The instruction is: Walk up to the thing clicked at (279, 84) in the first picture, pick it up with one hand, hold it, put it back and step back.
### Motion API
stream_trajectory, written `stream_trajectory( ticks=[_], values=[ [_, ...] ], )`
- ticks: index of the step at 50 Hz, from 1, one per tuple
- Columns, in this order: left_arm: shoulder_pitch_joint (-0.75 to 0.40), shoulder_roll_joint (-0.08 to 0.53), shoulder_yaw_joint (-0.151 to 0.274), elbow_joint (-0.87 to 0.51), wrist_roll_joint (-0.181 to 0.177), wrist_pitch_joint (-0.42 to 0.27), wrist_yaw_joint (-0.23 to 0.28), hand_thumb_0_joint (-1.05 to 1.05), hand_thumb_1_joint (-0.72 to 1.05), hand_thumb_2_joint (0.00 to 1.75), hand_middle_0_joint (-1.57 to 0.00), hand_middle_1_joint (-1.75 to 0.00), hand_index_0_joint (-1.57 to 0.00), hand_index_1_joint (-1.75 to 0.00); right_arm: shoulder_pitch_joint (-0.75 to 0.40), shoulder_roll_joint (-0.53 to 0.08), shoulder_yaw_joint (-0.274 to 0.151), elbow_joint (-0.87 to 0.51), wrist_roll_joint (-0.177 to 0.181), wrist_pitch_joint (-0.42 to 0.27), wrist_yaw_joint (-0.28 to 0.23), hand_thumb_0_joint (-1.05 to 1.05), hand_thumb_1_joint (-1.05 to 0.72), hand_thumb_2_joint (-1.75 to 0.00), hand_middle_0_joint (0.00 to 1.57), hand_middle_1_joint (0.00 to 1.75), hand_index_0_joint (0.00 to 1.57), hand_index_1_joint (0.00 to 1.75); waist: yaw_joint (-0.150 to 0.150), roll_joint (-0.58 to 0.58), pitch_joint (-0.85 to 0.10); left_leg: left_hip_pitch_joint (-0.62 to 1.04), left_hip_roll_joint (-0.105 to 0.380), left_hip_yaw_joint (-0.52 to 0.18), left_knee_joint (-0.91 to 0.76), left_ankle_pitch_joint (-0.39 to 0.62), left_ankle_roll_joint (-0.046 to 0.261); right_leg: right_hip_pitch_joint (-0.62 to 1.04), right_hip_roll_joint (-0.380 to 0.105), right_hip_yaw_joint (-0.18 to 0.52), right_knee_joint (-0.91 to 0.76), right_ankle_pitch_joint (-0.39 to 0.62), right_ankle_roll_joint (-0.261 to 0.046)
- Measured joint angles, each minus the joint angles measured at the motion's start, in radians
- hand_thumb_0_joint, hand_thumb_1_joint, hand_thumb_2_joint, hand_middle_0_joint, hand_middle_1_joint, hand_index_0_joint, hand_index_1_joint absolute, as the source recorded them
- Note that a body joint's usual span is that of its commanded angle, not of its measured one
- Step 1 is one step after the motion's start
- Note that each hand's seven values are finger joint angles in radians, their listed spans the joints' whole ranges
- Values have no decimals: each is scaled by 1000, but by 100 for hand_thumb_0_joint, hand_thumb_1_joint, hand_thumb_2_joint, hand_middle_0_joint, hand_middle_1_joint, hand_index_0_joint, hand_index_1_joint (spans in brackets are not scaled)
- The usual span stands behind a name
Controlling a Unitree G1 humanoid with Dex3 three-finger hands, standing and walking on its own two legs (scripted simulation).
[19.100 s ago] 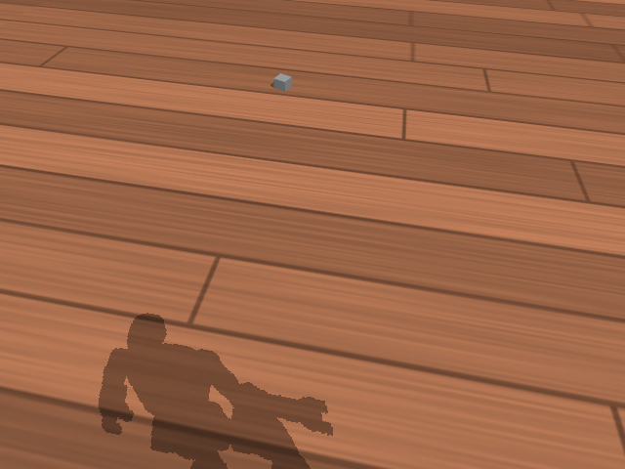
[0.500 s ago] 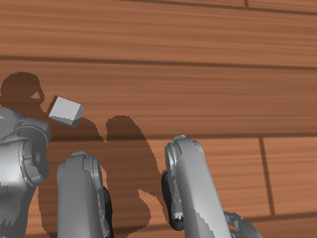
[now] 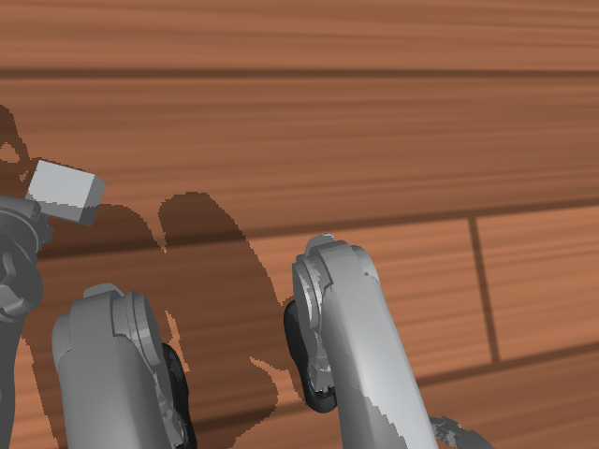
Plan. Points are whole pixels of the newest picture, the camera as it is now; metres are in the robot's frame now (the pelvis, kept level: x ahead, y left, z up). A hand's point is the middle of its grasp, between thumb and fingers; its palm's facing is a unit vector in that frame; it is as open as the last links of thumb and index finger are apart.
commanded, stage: rise first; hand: left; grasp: from above
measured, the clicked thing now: (66, 195) +0.49 +0.25 -0.31
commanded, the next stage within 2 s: approach in 1.98 s
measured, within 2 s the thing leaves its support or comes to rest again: neither
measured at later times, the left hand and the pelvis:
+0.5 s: hand (1, 218) +0.44 +0.29 -0.19, palm faces -0.11 -0.43 -0.89, open 13.9 cm; pelvis +0.00 +0.00 -0.01, yaw -2 degrees
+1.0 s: hand (7, 207) +0.45 +0.29 -0.19, palm faces -0.12 -0.42 -0.90, open 13.9 cm; pelvis +0.00 +0.00 -0.01, yaw -3 degrees
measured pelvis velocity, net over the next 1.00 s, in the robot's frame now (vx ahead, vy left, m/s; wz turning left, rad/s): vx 0.00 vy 0.00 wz -0.04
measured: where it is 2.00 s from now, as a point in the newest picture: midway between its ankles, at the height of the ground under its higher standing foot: (247, 398)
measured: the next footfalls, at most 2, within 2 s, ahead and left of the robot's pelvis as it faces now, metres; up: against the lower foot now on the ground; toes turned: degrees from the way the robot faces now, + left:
none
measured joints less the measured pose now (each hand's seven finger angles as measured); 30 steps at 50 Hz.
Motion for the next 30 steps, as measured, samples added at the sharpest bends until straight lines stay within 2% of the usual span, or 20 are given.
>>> stream_trajectory(
  ticks=[3,6,9,23,30],
  values=[
    [1,11,10,-2,5,0,1,0,-49,100,-11,-102,-11,-103,2,0,4,-1,-1,2,6,0,-91,-90,20,30,20,30,-4,1,5,-6,0,-5,9,-1,1,-3,1,-4,4,1,2],
    [-5,21,-5,13,10,1,1,0,-50,100,-11,-103,-10,-103,2,1,9,0,-6,0,12,0,-91,-90,20,30,20,30,-8,-1,12,-7,-1,-7,16,-2,1,-2,1,-5,9,1,2],
    [-9,30,1,14,5,2,8,0,-50,100,-11,-103,-10,-103,1,1,15,0,-8,-4,18,0,-91,-90,20,30,20,30,-11,-3,17,-8,-2,-12,22,-2,2,-1,2,-9,12,1,3],
    [-41,66,-27,46,5,4,20,0,-49,98,-11,-104,-10,-104,-13,-9,48,0,-21,-19,47,0,-92,-90,20,30,20,30,-36,-20,44,-10,-6,-32,36,-1,1,10,1,-26,11,5,5],
    [-44,72,-27,34,-2,3,27,0,-51,99,-11,-104,-10,-104,-9,-15,58,-7,-21,-20,58,0,-92,-90,20,30,20,30,-42,-23,54,-10,-5,-38,36,-5,0,12,2,-32,8,3,4]
  ],
)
